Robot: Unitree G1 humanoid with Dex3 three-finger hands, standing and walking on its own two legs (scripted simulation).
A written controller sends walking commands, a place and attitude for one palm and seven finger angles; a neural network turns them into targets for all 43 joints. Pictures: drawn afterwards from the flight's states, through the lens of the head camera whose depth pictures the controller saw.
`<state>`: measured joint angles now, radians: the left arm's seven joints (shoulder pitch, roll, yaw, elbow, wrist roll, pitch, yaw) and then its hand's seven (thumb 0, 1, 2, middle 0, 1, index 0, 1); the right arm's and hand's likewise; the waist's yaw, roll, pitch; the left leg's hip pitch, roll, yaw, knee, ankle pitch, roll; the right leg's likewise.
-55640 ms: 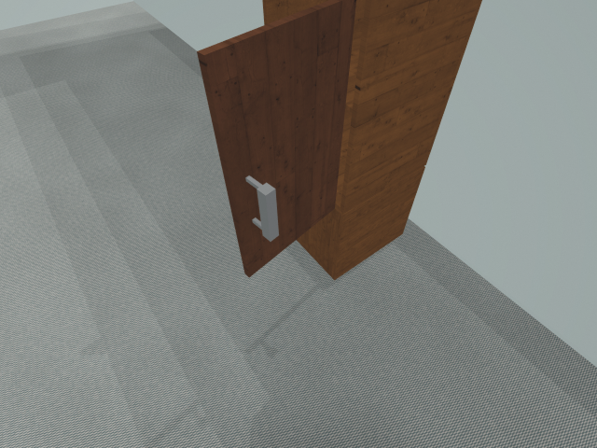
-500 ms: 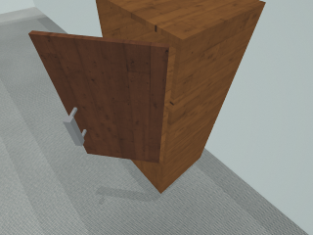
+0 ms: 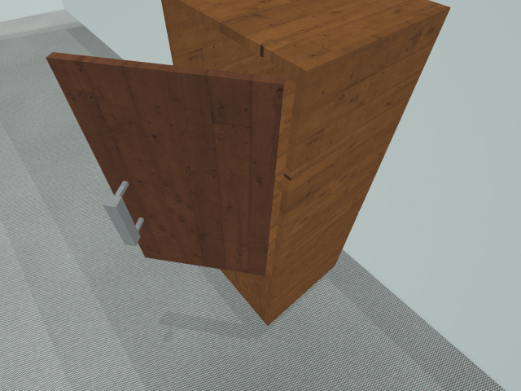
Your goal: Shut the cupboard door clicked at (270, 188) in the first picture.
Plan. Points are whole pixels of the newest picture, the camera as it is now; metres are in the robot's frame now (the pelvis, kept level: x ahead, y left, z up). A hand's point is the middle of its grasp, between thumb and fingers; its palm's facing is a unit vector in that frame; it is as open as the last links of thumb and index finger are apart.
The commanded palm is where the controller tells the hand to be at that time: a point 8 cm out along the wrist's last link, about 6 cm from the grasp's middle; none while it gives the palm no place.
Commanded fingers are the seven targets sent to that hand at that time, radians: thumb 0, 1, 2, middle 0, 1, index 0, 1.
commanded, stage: look again from close up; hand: left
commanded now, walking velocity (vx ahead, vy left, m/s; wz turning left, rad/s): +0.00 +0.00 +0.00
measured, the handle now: (128, 213) +0.46 +0.33 -0.09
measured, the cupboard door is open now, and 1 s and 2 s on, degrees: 41 41 41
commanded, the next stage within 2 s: shuffle to correct the standing spot in 0.50 s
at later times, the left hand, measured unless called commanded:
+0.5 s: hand out of the picture -0.01 +0.20 -0.17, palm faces +0.01 -0.97 -0.24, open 7.3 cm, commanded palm none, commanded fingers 0.00 0.90 0.90 -0.20 -0.30 -0.20 -0.30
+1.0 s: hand out of the picture +0.01 +0.20 -0.18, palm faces +0.01 -0.97 -0.24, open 7.3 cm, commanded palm none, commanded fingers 0.00 0.90 0.90 -0.20 -0.30 -0.20 -0.30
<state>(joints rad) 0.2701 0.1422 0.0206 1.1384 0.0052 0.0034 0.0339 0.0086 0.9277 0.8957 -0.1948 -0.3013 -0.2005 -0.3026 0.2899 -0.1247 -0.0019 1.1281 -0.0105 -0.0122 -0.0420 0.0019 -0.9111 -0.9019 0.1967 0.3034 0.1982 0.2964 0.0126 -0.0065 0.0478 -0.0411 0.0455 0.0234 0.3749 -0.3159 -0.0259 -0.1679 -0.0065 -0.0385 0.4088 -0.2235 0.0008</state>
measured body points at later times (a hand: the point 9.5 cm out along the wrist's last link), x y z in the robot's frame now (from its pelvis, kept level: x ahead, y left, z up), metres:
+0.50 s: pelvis -0.02 +0.01 -0.01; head -0.02 -0.01 +0.44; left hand +0.00 +0.25 -0.15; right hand -0.02 -0.21 -0.17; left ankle -0.07 +0.13 -0.74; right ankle +0.00 -0.12 -0.74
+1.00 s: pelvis -0.03 +0.01 -0.01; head -0.01 +0.00 +0.44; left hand +0.01 +0.25 -0.16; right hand -0.03 -0.22 -0.17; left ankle -0.07 +0.13 -0.74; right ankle +0.00 -0.12 -0.74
